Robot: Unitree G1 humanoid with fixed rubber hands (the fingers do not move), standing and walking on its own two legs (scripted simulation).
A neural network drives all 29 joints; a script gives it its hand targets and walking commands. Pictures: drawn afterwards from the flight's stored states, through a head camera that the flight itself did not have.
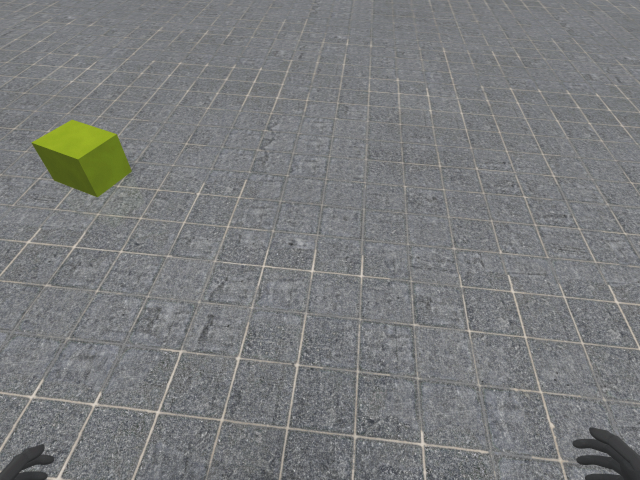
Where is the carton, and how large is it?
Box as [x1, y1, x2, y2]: [32, 120, 131, 196]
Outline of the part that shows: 32,142 32,144 54,180 95,196 98,196 131,171 116,134 74,120 71,120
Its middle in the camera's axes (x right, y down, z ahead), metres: -1.14 -0.39 +1.85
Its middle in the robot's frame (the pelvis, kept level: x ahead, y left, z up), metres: +1.55 +1.21 -0.66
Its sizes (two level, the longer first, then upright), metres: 0.282 0.224 0.216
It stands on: the floor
